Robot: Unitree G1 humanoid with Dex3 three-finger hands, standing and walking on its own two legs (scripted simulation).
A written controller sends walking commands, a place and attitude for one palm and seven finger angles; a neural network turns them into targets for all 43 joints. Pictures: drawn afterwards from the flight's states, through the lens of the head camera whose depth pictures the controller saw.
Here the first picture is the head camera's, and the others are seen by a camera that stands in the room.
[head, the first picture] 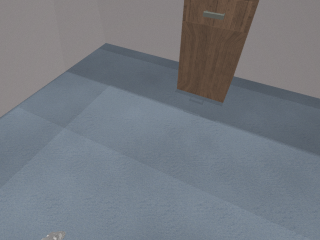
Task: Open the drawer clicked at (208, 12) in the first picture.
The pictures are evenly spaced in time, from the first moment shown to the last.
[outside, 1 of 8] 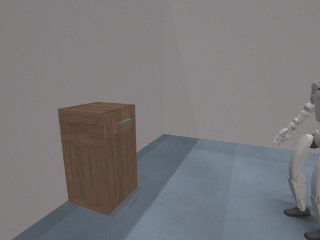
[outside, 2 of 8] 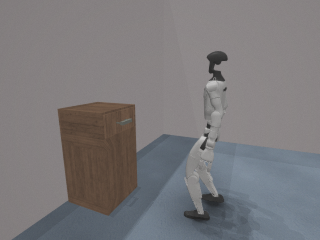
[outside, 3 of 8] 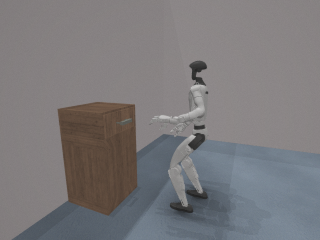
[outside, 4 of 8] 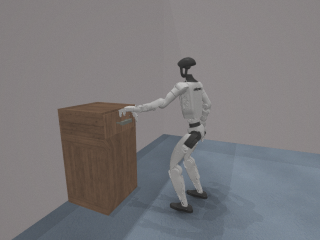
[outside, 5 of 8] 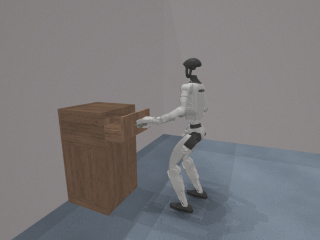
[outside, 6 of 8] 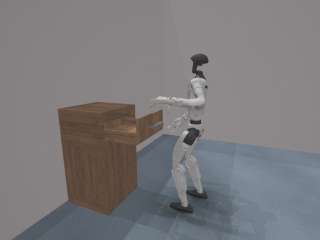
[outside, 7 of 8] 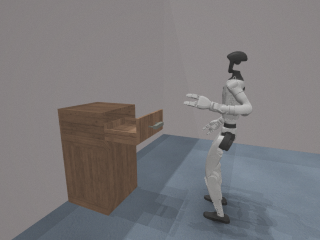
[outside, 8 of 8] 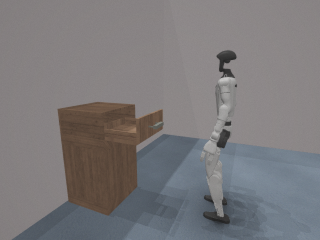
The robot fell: no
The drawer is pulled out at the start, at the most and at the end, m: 0.00 0.30 0.30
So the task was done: yes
